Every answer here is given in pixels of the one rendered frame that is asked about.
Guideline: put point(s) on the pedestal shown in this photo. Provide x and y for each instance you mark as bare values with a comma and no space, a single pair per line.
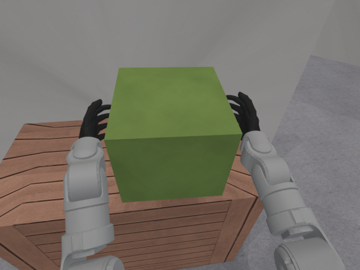
149,235

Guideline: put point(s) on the robot left forearm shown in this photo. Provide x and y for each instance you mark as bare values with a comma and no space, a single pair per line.
88,227

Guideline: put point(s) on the left robot upper arm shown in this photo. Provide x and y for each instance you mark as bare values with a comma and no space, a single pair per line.
103,263

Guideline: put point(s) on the right robot upper arm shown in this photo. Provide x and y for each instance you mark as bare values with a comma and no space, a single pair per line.
307,254

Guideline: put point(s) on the carton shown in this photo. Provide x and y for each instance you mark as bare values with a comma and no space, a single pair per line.
171,133

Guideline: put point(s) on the robot left hand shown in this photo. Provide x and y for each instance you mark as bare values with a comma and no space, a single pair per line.
90,127

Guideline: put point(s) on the robot right hand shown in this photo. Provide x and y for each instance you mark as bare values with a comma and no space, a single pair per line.
247,117

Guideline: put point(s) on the robot right forearm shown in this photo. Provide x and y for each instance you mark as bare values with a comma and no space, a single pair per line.
287,214

